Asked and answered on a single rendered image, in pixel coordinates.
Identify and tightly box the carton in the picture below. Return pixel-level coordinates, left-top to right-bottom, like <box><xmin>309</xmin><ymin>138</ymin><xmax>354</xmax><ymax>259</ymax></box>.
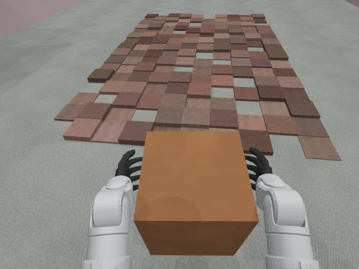
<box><xmin>134</xmin><ymin>131</ymin><xmax>259</xmax><ymax>256</ymax></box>

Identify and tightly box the robot left hand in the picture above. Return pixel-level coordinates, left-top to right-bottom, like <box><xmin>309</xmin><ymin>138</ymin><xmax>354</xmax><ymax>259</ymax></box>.
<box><xmin>115</xmin><ymin>150</ymin><xmax>143</xmax><ymax>191</ymax></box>

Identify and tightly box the left robot forearm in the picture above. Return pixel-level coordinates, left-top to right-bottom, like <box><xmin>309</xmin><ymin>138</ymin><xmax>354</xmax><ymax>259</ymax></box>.
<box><xmin>81</xmin><ymin>175</ymin><xmax>135</xmax><ymax>269</ymax></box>

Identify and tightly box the right robot forearm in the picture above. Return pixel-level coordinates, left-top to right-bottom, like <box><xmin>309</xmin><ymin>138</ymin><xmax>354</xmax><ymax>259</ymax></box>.
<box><xmin>256</xmin><ymin>174</ymin><xmax>320</xmax><ymax>269</ymax></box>

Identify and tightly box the robot right hand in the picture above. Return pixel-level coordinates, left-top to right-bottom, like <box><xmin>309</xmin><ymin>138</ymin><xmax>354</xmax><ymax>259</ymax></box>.
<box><xmin>245</xmin><ymin>147</ymin><xmax>272</xmax><ymax>191</ymax></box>

